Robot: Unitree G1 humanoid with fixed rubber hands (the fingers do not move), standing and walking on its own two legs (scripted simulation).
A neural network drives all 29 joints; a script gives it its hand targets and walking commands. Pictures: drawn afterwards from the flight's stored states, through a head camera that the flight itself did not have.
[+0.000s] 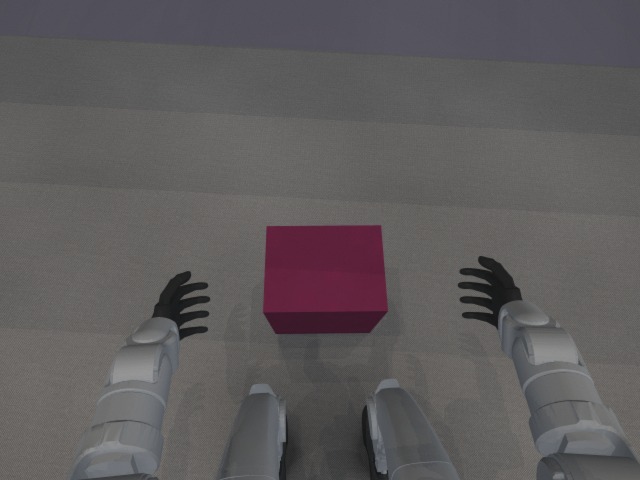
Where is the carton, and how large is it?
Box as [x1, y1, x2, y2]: [263, 225, 387, 333]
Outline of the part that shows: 380,225 267,226 263,312 275,333 369,332 387,311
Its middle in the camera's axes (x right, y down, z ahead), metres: +0.01 +0.11 +1.00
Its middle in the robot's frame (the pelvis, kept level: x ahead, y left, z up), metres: +0.48 -0.02 -0.54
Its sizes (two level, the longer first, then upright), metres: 0.266 0.201 0.295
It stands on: the floor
